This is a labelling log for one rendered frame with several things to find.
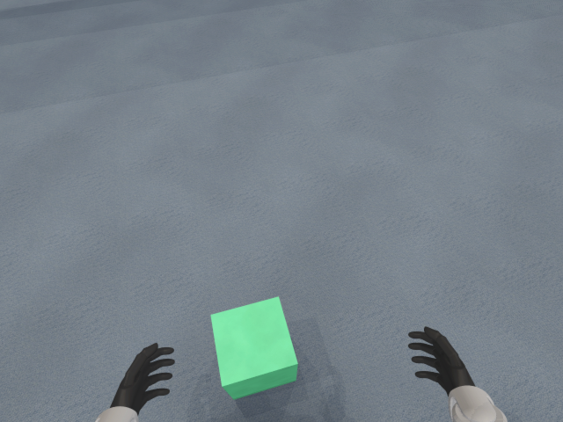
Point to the carton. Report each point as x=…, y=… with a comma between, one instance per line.
x=254, y=349

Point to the left robot hand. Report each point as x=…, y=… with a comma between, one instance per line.
x=132, y=390

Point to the right robot hand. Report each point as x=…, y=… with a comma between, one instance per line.
x=453, y=372

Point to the robot right forearm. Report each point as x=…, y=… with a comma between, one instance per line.
x=472, y=404

